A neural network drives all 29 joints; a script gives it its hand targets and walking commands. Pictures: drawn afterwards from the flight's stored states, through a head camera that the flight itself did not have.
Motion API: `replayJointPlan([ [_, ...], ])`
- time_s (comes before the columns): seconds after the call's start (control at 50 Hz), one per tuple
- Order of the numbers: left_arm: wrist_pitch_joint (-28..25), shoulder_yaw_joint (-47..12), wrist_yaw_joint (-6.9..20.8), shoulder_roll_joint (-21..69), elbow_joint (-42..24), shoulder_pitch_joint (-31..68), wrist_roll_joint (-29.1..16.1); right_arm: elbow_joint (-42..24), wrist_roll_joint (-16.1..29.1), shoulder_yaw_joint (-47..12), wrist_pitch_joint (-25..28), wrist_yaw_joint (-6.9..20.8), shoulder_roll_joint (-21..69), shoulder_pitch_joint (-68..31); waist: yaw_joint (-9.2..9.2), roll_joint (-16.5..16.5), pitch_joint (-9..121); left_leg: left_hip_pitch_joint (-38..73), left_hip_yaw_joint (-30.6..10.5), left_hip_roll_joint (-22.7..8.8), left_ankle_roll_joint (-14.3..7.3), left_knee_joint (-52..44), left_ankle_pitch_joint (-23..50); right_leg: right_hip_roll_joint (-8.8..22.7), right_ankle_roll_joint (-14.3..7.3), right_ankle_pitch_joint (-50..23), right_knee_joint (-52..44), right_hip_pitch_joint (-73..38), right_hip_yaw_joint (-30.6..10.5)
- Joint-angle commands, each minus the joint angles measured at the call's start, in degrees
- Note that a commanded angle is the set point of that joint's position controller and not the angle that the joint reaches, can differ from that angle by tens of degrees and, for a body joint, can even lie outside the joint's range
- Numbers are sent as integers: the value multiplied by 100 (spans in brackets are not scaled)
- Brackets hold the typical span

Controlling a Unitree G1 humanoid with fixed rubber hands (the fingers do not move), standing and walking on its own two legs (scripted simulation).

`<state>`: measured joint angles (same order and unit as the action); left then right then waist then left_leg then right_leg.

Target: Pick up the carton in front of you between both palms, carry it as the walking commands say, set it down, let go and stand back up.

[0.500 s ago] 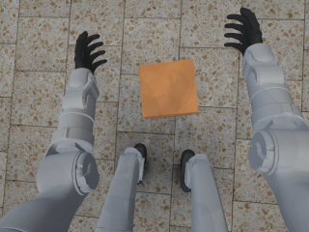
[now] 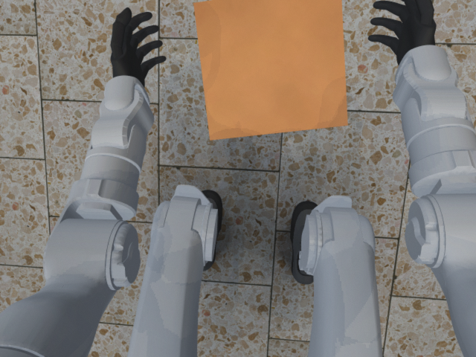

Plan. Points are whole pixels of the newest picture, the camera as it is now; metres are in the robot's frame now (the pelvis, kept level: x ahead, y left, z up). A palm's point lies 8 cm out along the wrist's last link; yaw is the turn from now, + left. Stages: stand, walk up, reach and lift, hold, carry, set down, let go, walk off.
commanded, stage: reach and lift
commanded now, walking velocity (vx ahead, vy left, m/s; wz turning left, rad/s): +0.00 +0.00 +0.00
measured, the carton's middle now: (268, 80) +0.50 -0.01 -0.31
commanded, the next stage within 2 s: none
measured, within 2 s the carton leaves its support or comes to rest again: leaves its support in 1.06 s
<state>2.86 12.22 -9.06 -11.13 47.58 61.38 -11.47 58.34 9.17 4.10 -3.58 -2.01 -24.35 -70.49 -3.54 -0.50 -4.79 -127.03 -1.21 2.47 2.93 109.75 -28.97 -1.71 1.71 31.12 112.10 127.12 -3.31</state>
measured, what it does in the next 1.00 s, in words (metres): lowers itself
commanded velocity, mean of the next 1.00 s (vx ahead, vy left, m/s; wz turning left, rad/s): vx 0.00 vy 0.00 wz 0.00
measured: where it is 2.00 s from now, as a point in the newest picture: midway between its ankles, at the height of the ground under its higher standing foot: (253, 250)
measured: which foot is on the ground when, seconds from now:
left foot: down 0.00-1.00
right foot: down 0.00-1.00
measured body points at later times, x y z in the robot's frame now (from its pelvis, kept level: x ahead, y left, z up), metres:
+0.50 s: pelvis -0.01 -0.01 -0.07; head +0.36 -0.04 +0.19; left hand +0.51 +0.18 -0.25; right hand +0.54 -0.19 -0.26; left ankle +0.12 +0.13 -0.40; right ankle +0.10 -0.13 -0.40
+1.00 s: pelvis -0.01 +0.00 -0.06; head +0.36 -0.03 +0.19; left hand +0.53 +0.15 -0.24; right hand +0.55 -0.16 -0.25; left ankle +0.12 +0.13 -0.40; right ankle +0.10 -0.13 -0.40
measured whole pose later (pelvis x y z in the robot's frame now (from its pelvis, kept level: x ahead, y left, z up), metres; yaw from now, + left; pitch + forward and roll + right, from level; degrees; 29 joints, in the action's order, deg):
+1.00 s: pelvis -0.01 +0.00 -0.06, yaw +0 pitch +39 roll +2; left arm -0.2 11.1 -12.0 -11.6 66.0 80.1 -12.7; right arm 73.5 9.5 -0.7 -2.1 -5.8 -19.0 -87.0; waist -1.8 -2.0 -17.2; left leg -131.2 -1.5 3.4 4.1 122.5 -30.0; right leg -2.1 1.5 32.3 125.2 131.5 -3.2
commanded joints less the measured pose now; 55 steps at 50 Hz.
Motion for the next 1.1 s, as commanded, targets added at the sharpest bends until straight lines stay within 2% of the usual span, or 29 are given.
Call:
replayJointPlan([
  [0.0,-33,-158,-88,-586,8,1589,-158,105,170,-69,88,43,-813,-2029,-10,518,5938,3307,357,-41,103,-456,1041,90,-93,-839,-514,-2966,431],
  [0.06,-119,-150,-77,-635,383,1852,-146,510,196,-132,184,76,-867,-2181,30,419,5341,3146,328,-88,94,-264,718,167,-134,-380,-354,-2397,399],
  [0.1,-187,-65,-51,-802,598,2122,-27,730,260,-193,231,35,-861,-2384,-76,280,5241,2964,383,-117,118,-48,808,174,-173,-567,-244,-2520,238],
  [0.12,-255,-143,-42,-744,579,2248,-131,573,258,-213,302,17,-923,-2492,61,358,5337,3014,385,-116,122,36,809,190,-145,-580,-224,-2614,270],
  [0.16,-345,-240,-52,-774,649,2294,-211,536,390,-292,380,-42,-962,-2613,37,272,5519,3140,337,-135,83,190,1130,164,-144,-890,-21,-2659,253],
  [0.18,-356,-263,-32,-770,728,2344,-232,628,448,-464,387,-61,-941,-2697,-133,398,5440,3114,441,-105,94,257,1195,190,-161,-907,-29,-2751,202],
  [0.24,-387,-287,-47,-810,887,2388,-455,517,553,-729,416,-113,-871,-2792,-85,596,5870,3117,471,-133,118,478,1529,169,-124,-1423,148,-3442,150],
  [0.3,-403,-527,58,-783,909,2533,-722,371,417,-704,438,-167,-892,-2778,245,708,5850,2734,504,-74,164,592,1447,204,-95,-1587,233,-3773,209],
  [0.34,-404,-561,89,-860,929,2682,-725,323,414,-728,415,-202,-797,-2885,236,728,5846,2736,488,-46,125,649,1534,162,-67,-1782,313,-3839,208],
  [0.36,-435,-586,109,-855,1067,2596,-769,305,402,-666,415,-227,-628,-2745,363,742,5841,2617,544,-21,116,701,1515,137,-69,-1856,300,-3924,205],
  [0.38,-497,-445,86,-1057,1077,2373,-589,353,384,-605,408,-271,-640,-2594,86,712,5706,2555,593,-27,116,707,1532,142,-52,-1841,274,-3821,131],
  [0.4,-488,-469,73,-1071,1063,2379,-646,263,398,-609,419,-290,-595,-2607,193,726,5754,2429,555,-40,132,729,1579,153,-44,-1989,355,-4029,137],
  [0.44,-493,-511,83,-997,1247,2226,-615,302,425,-628,409,-292,-369,-2413,146,731,5624,2413,534,-2,106,644,1502,118,-18,-1928,328,-3985,151],
  [0.5,-523,-292,38,-1002,1317,2162,-390,415,357,-622,397,-250,-318,-2345,-102,590,5215,2375,564,-9,104,638,1407,96,-49,-1554,249,-3345,108],
  [0.68,-586,-643,-26,-511,1157,2407,-477,466,402,-632,496,-275,-155,-2369,57,410,5246,2807,400,33,48,500,1618,18,-51,-1505,218,-2877,228],
  [0.7,-596,-809,0,-292,1193,2522,-646,538,401,-747,523,-263,31,-2424,217,553,5231,2905,356,59,64,469,1631,41,-39,-1470,183,-2849,291],
  [0.74,-594,-908,1,145,1013,2821,-591,463,473,-935,544,-217,381,-2823,141,385,5125,2811,405,112,75,451,1510,9,-139,-1384,195,-2854,227],
  [0.76,-572,-983,22,335,1208,2900,-602,522,371,-914,551,-218,486,-2998,290,425,5098,2719,365,126,92,433,1358,5,-111,-1319,182,-2942,281],
  [0.78,-590,-977,50,666,876,3262,-554,261,434,-1049,546,-173,891,-3361,126,403,5227,2799,433,187,86,496,1377,-18,-147,-1254,146,-2922,209],
  [0.84,-483,-1231,384,2578,1083,4096,-227,690,207,-1207,396,245,3081,-3784,333,278,4837,2594,406,362,105,469,1101,-214,-231,-1016,222,-2535,275],
  [0.86,-417,-1308,610,3350,932,4542,-77,640,130,-1276,323,478,4024,-4066,169,332,4804,2673,405,428,65,469,1217,-264,-210,-1102,239,-2479,294],
  [0.88,-346,-1388,809,3943,890,4690,-24,522,26,-1216,321,629,4491,-4047,307,289,4900,2695,475,483,111,579,1287,-313,-209,-1174,246,-2569,315],
  [0.92,-223,-1412,1060,4458,694,4772,62,335,53,-1263,217,819,5035,-3988,202,267,5053,2715,525,501,41,662,1561,-388,-147,-1472,307,-2480,351],
  [0.94,-145,-1524,1151,4844,603,4858,-18,191,-2,-1216,184,882,5243,-3950,352,242,5268,2734,515,533,15,728,1635,-434,-170,-1588,427,-2492,455],
  [0.96,-102,-1442,1204,4829,514,4873,53,218,27,-1297,153,913,5387,-4020,135,342,5367,2710,569,552,17,749,1781,-424,-150,-1705,422,-2499,439],
  [0.98,-40,-1464,1249,4944,480,4919,7,26,21,-1310,109,943,5668,-4000,274,418,5552,2662,542,537,-16,729,1807,-464,-153,-1900,499,-2647,493],
  [1.02,8,-1604,1267,5232,168,5052,-129,-332,94,-1436,52,933,5974,-4127,224,385,5999,2741,599,562,6,789,2008,-470,-171,-2188,544,-3021,482],
  [1.06,60,-1748,1248,5549,-149,4944,-222,-1187,333,-1720,47,899,6365,-4268,-66,493,6890,3015,703,623,-22,841,2323,-532,-150,-2548,501,-3574,486],
  [1.08,121,-1857,1254,5611,-268,5010,-236,-1245,300,-1724,-16,877,6447,-4301,182,630,7139,3012,628,608,-16,794,2413,-581,-135,-2784,517,-3851,564],
])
